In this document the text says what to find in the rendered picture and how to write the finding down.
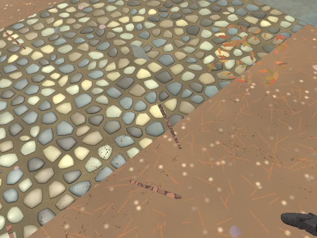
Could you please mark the robot right hand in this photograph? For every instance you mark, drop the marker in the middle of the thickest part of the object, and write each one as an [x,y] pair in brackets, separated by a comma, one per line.
[306,222]

